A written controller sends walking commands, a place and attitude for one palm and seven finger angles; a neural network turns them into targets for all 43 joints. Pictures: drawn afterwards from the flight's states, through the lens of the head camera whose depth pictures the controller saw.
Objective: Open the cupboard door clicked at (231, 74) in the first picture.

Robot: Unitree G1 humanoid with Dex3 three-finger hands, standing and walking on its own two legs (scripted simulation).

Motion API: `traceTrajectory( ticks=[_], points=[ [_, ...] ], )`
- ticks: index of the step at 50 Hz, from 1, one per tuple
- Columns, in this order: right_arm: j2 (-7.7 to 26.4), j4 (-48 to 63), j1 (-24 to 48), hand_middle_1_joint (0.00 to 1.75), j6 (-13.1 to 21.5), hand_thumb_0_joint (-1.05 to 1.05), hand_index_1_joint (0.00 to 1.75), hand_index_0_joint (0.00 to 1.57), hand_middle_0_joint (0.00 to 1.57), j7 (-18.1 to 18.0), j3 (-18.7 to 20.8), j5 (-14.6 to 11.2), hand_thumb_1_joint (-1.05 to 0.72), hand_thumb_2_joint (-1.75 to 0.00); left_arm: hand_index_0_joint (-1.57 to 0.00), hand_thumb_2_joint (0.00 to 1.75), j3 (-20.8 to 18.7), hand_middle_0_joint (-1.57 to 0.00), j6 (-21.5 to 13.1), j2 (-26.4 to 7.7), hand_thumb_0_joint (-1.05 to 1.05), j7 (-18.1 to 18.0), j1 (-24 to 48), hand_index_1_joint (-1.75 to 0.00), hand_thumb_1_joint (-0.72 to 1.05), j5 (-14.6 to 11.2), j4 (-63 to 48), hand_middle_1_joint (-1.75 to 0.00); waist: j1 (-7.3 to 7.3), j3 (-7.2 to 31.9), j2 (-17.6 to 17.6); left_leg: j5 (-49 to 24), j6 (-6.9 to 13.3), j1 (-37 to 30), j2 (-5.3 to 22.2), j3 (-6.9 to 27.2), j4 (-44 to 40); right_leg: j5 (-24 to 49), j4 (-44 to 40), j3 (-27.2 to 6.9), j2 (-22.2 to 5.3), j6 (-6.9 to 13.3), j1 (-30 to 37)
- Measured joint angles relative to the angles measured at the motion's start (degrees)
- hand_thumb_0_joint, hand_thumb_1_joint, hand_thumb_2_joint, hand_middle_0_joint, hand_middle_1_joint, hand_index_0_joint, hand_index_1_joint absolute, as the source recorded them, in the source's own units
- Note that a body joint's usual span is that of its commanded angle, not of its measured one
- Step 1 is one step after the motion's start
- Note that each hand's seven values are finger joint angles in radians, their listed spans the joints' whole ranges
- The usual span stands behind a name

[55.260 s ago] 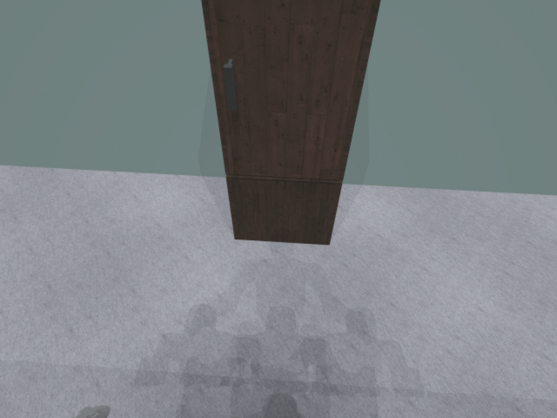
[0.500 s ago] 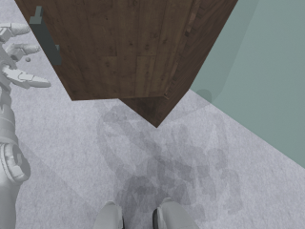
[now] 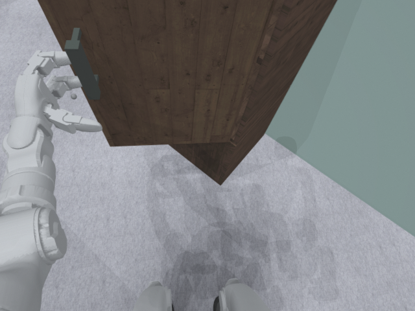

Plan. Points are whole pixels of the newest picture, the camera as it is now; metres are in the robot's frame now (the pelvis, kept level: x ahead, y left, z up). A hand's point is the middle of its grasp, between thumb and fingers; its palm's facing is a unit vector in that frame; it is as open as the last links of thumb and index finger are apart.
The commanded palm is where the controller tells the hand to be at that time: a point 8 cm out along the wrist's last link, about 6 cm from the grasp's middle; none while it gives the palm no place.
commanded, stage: slide the fingers in behind the handle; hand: left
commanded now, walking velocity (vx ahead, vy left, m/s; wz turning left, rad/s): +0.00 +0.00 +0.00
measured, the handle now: (86, 65) +0.57 +0.21 +0.08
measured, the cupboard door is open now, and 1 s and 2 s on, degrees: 45 44 47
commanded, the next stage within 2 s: draw the hand back to the body in 0.88 s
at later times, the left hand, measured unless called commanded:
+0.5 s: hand (76, 97) +0.49 +0.21 +0.08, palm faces +0.10 -1.00 +0.00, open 14.1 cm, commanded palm +0.48 +0.22 +0.08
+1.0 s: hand (76, 94) +0.50 +0.21 +0.08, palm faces +0.10 -1.00 -0.01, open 14.0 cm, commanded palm +0.47 +0.22 +0.08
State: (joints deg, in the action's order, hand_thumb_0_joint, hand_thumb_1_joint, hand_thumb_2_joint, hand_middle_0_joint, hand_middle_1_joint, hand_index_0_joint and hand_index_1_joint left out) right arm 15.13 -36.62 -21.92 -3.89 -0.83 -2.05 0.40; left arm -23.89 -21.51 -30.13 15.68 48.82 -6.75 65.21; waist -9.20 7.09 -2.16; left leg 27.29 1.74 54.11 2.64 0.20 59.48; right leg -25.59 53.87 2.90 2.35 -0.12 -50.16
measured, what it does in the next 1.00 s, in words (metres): stands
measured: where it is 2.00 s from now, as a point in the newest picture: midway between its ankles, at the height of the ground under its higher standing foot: outside the picture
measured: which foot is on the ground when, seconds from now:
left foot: down 0.00-1.00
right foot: down 0.00-1.00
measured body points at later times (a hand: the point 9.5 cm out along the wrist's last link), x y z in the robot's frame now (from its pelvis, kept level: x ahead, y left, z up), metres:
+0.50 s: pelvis -0.01 +0.00 +0.00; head +0.12 +0.03 +0.43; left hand +0.48 +0.27 +0.08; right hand -0.01 -0.27 -0.11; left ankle +0.00 +0.09 -0.67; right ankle -0.01 -0.13 -0.67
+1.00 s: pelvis -0.01 +0.00 -0.01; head +0.13 +0.04 +0.42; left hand +0.49 +0.27 +0.08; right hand +0.01 -0.26 -0.12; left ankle +0.00 +0.09 -0.67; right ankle -0.01 -0.13 -0.67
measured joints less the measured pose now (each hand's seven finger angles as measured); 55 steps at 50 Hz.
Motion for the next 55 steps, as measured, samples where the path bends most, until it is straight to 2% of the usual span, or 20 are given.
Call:
traceTrajectory(
  ticks=[27, 41, 47, 52, 55],
  points=[
    [-0.21, -3.62, -0.92, 0.30, 2.39, 0.00, 0.30, 0.20, 0.20, 0.83, 0.77, 1.04, -0.91, -0.90, -0.26, 0.30, 7.14, -0.26, -0.92, 2.52, -0.01, -6.46, 5.48, -1.23, -0.50, -1.03, 2.70, -1.23, 1.01, -0.37, 0.11, -0.89, -0.04, 2.77, -1.42, 2.06, 1.38, -0.09, 1.31, 2.08, -1.22, 0.09, -1.71],
    [-0.38, -3.65, -0.20, 0.30, 2.97, 0.00, 0.30, 0.20, 0.20, 1.21, 0.67, 1.24, -0.91, -0.90, -0.26, 0.30, 8.80, -0.27, -1.08, 3.07, -0.01, -7.41, 6.70, -1.25, -0.50, -1.09, 3.34, -1.25, 1.29, -0.29, 0.11, -0.90, -0.05, 3.17, -1.84, 2.64, 1.48, -0.32, 1.34, 2.64, -1.55, 0.11, -1.80],
    [-0.45, -3.32, 0.27, 0.30, 3.01, 0.00, 0.30, 0.20, 0.20, 1.15, 0.43, 1.23, -0.91, -0.90, -0.27, 0.30, 8.28, -0.28, -0.93, 2.55, -0.01, -6.73, 7.46, -1.25, -0.50, -0.82, 3.75, -1.26, 1.13, -0.31, 0.26, -0.77, -0.04, 3.59, -1.81, 2.67, 1.72, -0.44, 1.56, 2.65, -1.51, 0.12, -2.21],
    [-0.50, -2.92, 0.10, 0.30, 2.59, 0.00, 0.30, 0.20, 0.20, 1.39, 0.77, 1.10, -0.91, -0.90, -0.27, 0.30, 7.98, -0.27, -0.19, 2.87, -0.01, -6.64, 5.97, -1.25, -0.50, -0.91, 1.54, -1.25, 1.33, -0.26, 0.03, -0.66, -0.03, 3.27, -1.65, 2.51, 1.50, -0.36, 1.14, 2.46, -1.34, 0.07, -1.90],
    [-0.58, -2.19, -0.30, 0.30, 1.82, 0.00, 0.30, 0.20, 0.20, 1.80, 1.25, 0.46, -0.91, -0.90, -0.23, 0.30, 7.45, -0.24, 1.35, 4.10, -0.01, -6.91, 0.46, -1.21, -0.50, -1.59, -4.40, -1.22, 1.68, 0.01, -0.43, -0.74, 0.02, 1.14, -1.26, 1.78, -0.07, 0.15, -0.59, 1.68, -0.98, -0.14, -0.05]
  ],
)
